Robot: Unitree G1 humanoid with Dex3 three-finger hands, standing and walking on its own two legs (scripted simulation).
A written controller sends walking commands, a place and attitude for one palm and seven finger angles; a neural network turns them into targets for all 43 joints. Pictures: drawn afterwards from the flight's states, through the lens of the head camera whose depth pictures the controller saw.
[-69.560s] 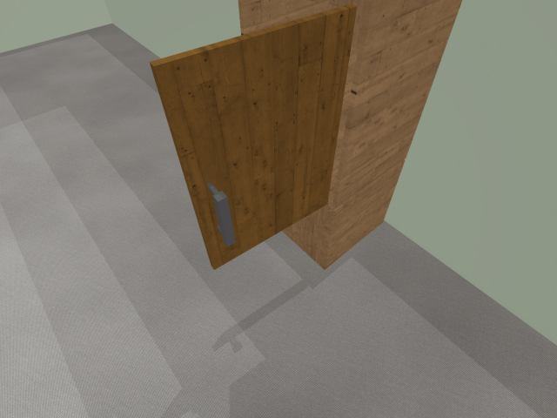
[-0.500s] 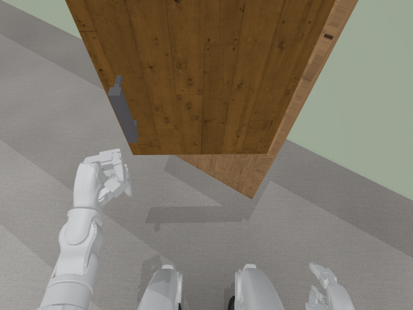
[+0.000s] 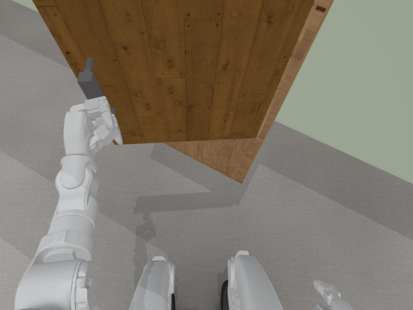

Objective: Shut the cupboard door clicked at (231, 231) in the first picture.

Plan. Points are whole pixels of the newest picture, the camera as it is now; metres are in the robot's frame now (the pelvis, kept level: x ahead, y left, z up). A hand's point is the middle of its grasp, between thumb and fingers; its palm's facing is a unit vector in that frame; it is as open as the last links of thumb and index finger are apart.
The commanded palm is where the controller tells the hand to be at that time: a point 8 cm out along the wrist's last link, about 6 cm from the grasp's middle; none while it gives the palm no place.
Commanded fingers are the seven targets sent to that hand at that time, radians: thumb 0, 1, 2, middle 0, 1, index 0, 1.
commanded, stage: bring the fist close to the handle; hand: left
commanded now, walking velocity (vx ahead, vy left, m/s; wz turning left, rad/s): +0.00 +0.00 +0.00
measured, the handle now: (101, 98) +0.53 +0.21 +0.03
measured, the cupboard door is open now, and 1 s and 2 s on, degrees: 34 27 18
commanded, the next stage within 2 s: push the door shut along its arc in 0.30 s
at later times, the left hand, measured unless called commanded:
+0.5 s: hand (115, 134) +0.44 +0.17 +0.04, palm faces +0.05 -1.00 -0.03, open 3.1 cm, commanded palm +0.42 +0.22 +0.03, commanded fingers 0.00 0.90 0.90 -1.30 -1.50 -1.30 -1.50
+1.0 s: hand (116, 107) +0.50 +0.17 +0.04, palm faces -0.07 -1.00 -0.05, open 3.1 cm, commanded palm +0.49 +0.20 +0.03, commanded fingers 0.00 0.90 0.90 -1.30 -1.50 -1.30 -1.50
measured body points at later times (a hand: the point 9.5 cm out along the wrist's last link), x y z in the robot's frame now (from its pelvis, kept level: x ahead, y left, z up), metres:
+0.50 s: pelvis +0.00 +0.00 +0.00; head +0.12 +0.01 +0.44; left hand +0.43 +0.22 +0.04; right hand +0.09 -0.26 -0.11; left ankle +0.03 +0.13 -0.60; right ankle +0.05 -0.11 -0.60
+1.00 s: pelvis -0.01 +0.01 -0.01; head +0.14 +0.03 +0.41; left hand +0.49 +0.23 +0.04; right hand +0.03 -0.26 -0.13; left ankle +0.03 +0.13 -0.60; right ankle +0.05 -0.11 -0.60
